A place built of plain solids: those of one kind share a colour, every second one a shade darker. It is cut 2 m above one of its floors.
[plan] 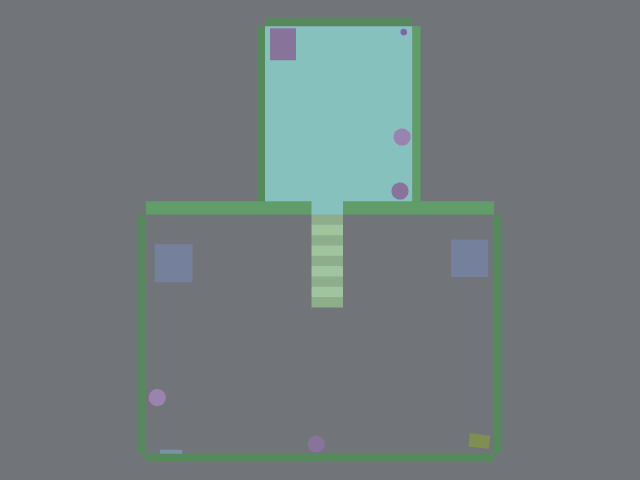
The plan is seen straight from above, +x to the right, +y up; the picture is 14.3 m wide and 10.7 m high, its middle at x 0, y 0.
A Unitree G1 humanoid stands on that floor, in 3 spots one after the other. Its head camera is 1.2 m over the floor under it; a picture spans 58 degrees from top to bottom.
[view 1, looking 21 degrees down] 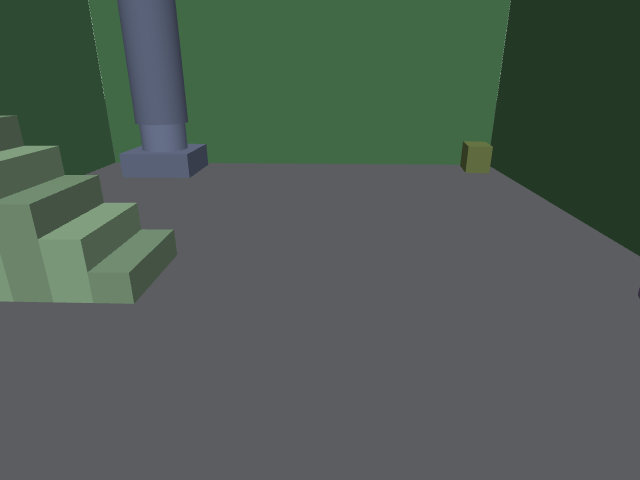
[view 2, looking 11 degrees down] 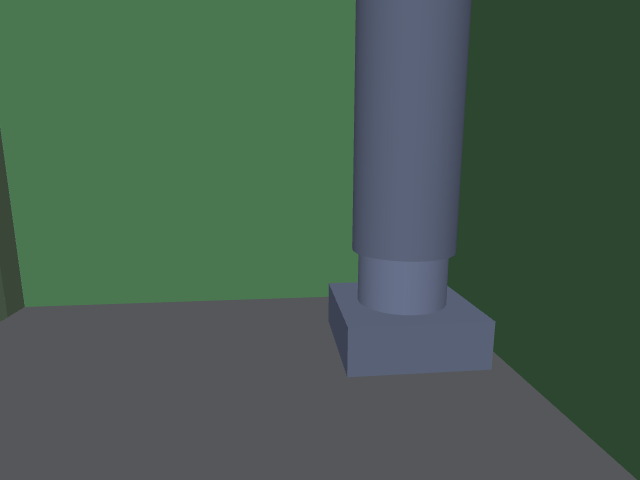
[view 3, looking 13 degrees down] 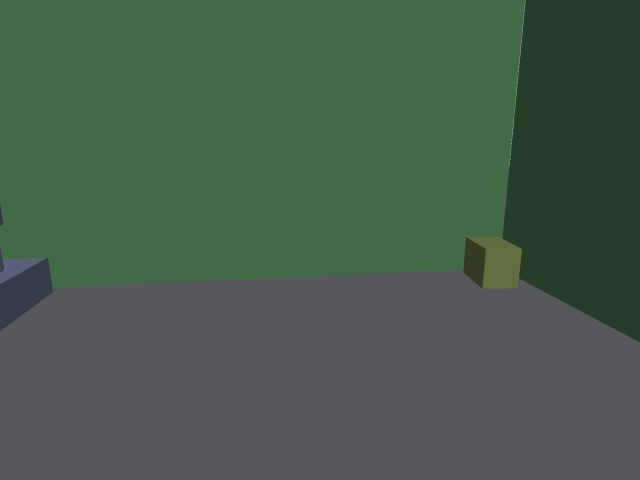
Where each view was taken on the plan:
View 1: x -2.28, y -2.61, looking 2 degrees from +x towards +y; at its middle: ground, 3.35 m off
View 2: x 2.54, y -3.00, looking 84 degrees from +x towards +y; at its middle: wall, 3.65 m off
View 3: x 0.16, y -2.50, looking -8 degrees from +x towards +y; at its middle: wall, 3.85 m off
